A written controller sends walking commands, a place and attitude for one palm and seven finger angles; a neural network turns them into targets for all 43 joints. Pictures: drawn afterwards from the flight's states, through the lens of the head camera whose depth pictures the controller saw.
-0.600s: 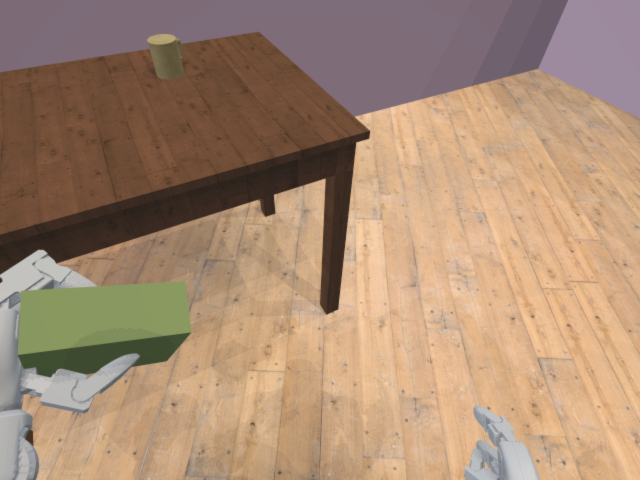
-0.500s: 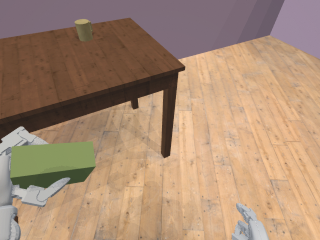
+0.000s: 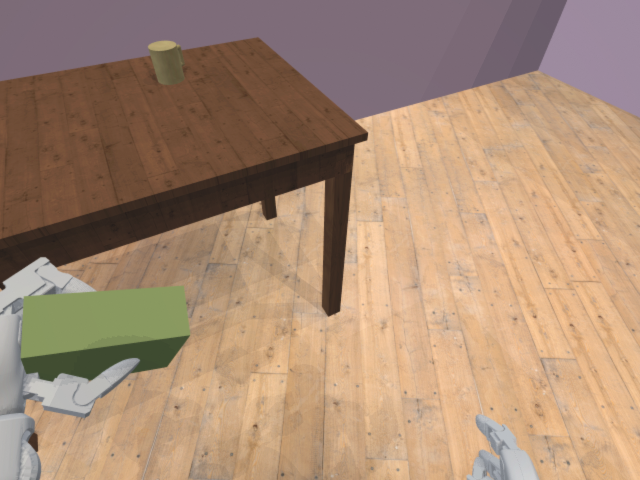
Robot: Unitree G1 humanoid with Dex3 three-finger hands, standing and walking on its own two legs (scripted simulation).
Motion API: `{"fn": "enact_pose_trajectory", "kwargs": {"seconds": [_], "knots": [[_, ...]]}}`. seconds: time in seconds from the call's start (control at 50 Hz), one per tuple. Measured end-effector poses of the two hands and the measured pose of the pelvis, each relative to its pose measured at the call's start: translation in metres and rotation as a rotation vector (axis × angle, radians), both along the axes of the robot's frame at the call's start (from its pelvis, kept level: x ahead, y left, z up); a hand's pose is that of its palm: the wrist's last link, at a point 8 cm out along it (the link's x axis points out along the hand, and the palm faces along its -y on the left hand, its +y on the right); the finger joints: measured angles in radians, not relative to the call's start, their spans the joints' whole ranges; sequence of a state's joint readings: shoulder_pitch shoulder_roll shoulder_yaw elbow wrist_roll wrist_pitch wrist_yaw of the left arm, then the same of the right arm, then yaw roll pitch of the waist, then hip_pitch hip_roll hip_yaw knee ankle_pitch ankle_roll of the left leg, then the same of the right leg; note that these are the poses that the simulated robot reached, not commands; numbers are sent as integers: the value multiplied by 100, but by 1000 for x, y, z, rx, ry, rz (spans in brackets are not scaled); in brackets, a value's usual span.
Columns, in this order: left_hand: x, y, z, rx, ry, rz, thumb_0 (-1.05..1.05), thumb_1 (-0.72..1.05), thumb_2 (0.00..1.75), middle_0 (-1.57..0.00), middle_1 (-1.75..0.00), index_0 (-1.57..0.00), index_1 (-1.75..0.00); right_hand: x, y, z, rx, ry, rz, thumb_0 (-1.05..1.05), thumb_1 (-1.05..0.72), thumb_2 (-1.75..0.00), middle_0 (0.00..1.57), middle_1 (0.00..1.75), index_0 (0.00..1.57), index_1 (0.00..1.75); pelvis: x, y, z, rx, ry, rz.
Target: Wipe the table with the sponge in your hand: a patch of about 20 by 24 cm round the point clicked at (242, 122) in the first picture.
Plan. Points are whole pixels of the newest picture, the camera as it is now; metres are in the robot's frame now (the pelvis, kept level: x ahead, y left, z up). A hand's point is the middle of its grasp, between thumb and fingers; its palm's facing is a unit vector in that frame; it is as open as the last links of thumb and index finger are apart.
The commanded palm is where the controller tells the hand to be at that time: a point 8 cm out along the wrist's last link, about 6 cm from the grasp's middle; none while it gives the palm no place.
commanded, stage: take the last steps up to it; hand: left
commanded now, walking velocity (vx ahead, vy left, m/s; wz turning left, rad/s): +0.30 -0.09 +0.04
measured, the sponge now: (131, 335) +0.22 +0.21 +0.14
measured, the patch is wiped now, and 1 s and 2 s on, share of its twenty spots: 0.00 0.00 0.00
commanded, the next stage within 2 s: come to a stop and stand still in 1.90 s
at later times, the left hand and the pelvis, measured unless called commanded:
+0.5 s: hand (162, 276) +0.28 +0.19 +0.16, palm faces +0.42 -0.79 -0.44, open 9.3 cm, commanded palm +0.22 +0.23 +0.18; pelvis +0.07 -0.06 +0.00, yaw +3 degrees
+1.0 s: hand (269, 190) +0.43 +0.10 +0.16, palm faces +0.46 -0.76 -0.46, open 9.3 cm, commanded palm +0.36 +0.14 +0.18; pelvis +0.21 -0.15 -0.03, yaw +2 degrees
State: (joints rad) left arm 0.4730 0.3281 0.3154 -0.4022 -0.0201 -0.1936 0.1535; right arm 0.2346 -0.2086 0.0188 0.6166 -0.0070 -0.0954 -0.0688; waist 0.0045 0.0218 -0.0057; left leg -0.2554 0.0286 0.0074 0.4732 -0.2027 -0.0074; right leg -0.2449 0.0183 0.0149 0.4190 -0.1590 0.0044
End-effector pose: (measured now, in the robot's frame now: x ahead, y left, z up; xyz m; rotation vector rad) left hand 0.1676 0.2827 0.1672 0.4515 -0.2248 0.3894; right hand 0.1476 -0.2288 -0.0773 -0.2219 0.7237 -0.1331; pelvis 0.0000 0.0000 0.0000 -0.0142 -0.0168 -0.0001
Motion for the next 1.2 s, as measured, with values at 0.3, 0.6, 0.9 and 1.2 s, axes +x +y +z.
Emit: {"fn": "enact_pose_trajectory", "kwargs": {"seconds": [0.3, 0.6, 0.9, 1.2], "knots": [[29, -46, 2, 27, -41, 20, -1, -42, 100, -83, -136, -83, -136, 17, -29, -28, 42, 61, 11, 1, -90, -90, 20, 30, 20, 30, 31, -43, -13, 12, 9, 37], [96, -57, 10, 67, -49, 14, -1, -42, 100, -83, -136, -83, -136, 108, -66, -12, -48, 68, 35, 1, -90, -90, 20, 30, 20, 30, 100, -60, -10, 43, 37, 30], [182, -115, 27, 119, -60, -5, -1, -42, 100, -83, -136, -83, -136, 186, -77, -21, 120, 4, 27, 1, -90, -90, 20, 30, 20, 30, 184, -114, -10, 13, 6, 5], [265, -185, 22, 144, 6, -39, -1, -42, 100, -83, -136, -83, -136, 265, -193, -20, -14, 116, -22, 1, -91, -90, 20, 30, 20, 30, 257, -175, -3, 47, 19, 38]]}}
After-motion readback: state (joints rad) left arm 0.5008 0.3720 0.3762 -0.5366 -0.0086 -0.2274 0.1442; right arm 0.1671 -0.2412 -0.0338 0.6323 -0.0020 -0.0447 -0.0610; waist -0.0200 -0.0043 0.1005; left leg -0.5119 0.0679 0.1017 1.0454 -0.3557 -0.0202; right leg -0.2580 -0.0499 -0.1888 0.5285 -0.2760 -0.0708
